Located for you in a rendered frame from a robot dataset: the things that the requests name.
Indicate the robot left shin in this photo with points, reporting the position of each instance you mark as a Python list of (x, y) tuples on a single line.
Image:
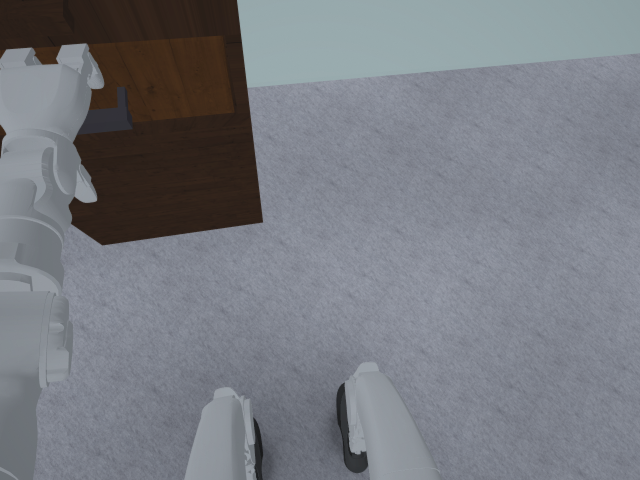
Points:
[(249, 454)]

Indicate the robot left upper arm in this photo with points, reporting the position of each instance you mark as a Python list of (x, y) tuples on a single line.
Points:
[(36, 344)]

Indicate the handle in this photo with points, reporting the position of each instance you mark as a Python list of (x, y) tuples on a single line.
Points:
[(24, 19), (110, 119)]

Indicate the drawer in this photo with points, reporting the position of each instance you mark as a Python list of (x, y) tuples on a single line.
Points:
[(164, 79)]

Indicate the left robot thigh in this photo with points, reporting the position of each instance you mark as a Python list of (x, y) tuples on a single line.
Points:
[(225, 430)]

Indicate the cabinet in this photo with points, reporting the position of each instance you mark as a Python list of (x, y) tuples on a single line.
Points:
[(172, 176)]

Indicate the robot left forearm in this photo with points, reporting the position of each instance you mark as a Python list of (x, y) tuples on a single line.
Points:
[(38, 177)]

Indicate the left robot hand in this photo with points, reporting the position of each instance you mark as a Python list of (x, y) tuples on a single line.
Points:
[(52, 97)]

